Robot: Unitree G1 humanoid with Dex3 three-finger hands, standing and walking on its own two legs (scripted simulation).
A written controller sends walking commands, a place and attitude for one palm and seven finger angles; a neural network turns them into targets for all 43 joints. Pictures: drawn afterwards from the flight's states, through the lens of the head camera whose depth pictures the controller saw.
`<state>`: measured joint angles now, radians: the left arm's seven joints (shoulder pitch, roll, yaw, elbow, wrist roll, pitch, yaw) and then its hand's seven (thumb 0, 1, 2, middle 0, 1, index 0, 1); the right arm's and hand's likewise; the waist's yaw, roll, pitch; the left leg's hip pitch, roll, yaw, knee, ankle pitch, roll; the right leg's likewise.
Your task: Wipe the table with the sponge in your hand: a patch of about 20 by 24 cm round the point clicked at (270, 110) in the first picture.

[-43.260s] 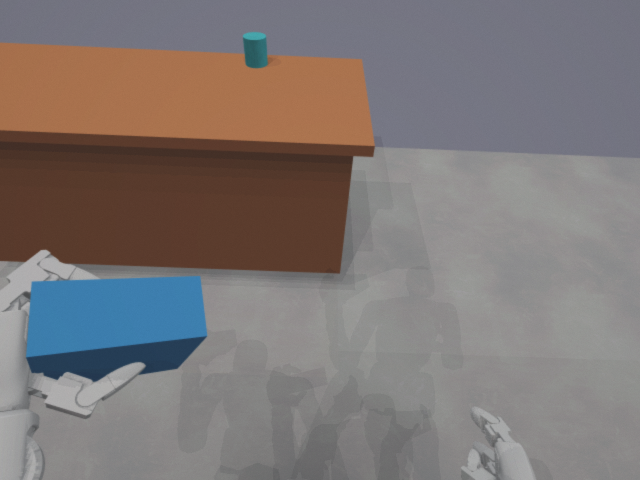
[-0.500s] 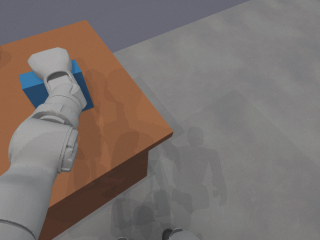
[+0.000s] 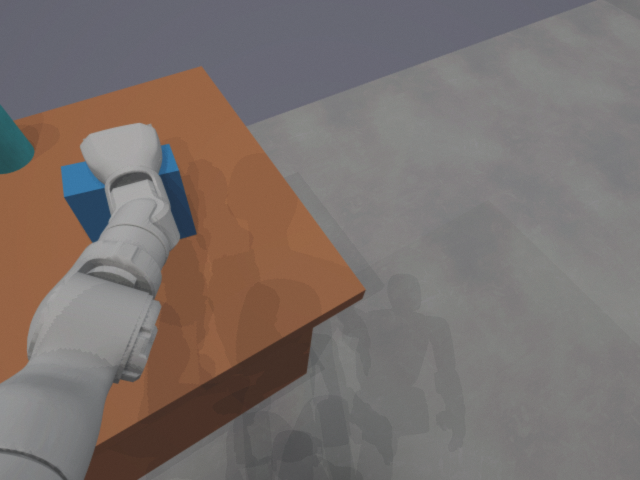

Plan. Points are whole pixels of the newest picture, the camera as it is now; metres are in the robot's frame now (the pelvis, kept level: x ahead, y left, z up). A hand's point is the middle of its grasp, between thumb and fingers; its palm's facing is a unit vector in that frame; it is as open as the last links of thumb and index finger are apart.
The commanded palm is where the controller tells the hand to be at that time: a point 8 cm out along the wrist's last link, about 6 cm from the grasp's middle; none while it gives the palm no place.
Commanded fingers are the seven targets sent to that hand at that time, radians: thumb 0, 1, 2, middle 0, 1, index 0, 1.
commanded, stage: wipe back along the third lane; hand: left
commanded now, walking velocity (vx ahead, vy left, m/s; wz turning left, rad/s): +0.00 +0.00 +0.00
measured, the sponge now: (140, 214) +0.49 +0.22 -0.01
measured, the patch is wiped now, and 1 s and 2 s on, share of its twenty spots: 0.85 0.90 0.95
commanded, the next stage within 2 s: slide back across to the middle lane in 1.28 s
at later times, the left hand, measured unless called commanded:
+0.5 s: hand (153, 218) +0.44 +0.18 +0.04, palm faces -0.05 -0.02 -1.00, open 10.2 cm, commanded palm +0.42 +0.16 +0.08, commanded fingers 0.00 0.10 1.30 -1.20 -1.60 -1.20 -1.60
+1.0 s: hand (173, 250) +0.40 +0.15 +0.04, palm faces -0.06 +0.00 -1.00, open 10.2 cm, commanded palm +0.37 +0.14 +0.08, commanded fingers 0.00 0.10 1.30 -1.20 -1.60 -1.20 -1.60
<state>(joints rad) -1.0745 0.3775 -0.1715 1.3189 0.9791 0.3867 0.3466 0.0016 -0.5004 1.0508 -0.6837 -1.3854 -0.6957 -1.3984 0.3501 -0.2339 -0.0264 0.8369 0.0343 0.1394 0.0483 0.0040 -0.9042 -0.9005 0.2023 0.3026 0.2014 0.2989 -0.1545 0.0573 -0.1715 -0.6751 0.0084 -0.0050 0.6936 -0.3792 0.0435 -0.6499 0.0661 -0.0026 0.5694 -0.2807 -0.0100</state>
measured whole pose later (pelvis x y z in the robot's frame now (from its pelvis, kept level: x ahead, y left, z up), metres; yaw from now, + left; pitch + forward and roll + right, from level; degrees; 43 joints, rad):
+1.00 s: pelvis -0.02 -0.02 +0.01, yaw +2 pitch +10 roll -1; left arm -0.82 0.13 -0.28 1.16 0.92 0.46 0.43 0.00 -0.50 1.05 -0.68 -1.39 -0.69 -1.40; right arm 0.17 -0.23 -0.03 0.83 0.06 0.20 0.01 0.01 -0.91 -0.90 0.20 0.30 0.20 0.30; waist -0.04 0.05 -0.13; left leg -0.44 -0.01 0.00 0.55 -0.29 0.02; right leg -0.45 0.04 0.00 0.52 -0.25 -0.03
